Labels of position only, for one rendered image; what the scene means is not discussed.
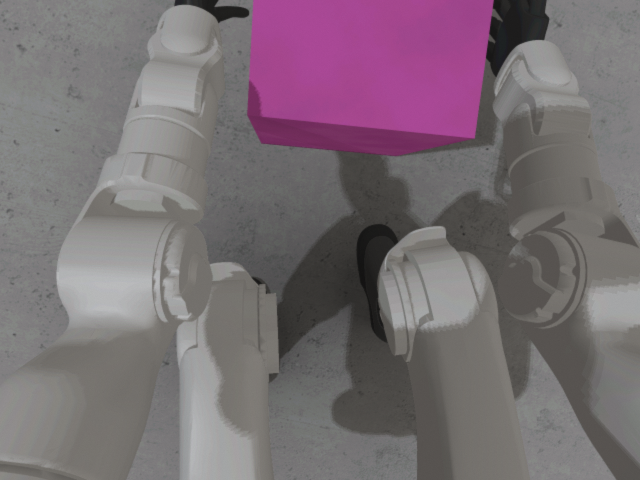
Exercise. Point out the robot left foot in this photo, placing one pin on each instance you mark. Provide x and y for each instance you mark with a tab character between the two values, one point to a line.
257	281

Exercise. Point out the robot right shin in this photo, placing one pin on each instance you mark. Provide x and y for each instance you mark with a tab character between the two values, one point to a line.
434	236

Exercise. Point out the right robot hand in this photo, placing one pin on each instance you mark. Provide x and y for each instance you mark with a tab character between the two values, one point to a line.
523	21

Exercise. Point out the left robot hand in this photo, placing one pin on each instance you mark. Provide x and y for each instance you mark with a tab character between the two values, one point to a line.
220	13

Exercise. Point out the robot right forearm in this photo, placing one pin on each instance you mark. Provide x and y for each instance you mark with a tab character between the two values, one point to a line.
551	155

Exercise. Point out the right robot upper arm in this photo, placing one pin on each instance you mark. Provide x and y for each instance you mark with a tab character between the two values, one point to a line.
577	297

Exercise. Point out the robot left forearm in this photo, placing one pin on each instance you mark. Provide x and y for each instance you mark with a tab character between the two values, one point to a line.
160	164

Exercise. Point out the left robot upper arm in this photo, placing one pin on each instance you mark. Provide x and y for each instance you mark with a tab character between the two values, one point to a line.
78	410

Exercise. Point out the carton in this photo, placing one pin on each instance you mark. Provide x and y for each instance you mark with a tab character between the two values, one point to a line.
385	77

